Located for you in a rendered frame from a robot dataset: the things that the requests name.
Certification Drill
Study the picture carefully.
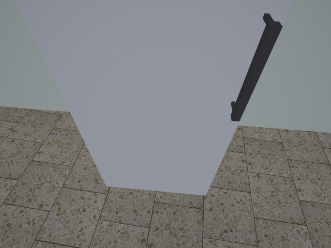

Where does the fridge door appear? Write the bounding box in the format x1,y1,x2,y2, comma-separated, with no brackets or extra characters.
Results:
15,0,295,196

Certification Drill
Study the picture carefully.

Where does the handle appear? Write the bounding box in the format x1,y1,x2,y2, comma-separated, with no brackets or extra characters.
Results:
231,13,283,121

